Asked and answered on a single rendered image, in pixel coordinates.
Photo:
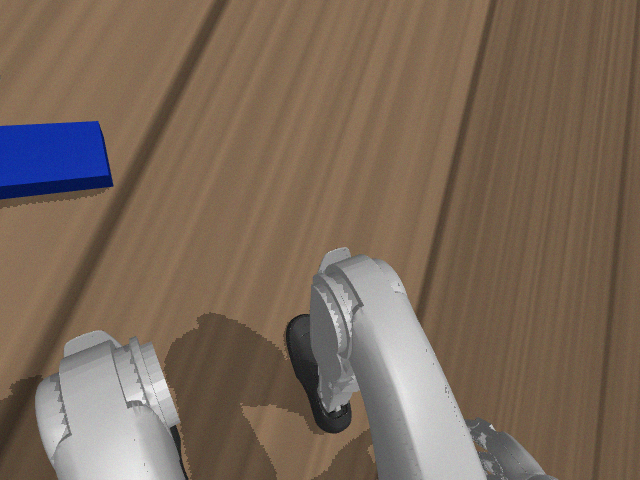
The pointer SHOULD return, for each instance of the carton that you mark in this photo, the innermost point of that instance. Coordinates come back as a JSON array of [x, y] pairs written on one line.
[[38, 159]]

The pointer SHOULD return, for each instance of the right robot foot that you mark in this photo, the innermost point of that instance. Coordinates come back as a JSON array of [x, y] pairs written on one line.
[[306, 371]]

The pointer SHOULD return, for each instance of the right robot hand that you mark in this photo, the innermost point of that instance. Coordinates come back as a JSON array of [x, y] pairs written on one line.
[[506, 458]]

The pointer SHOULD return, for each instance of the left robot foot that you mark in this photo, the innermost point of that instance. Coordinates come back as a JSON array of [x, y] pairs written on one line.
[[177, 441]]

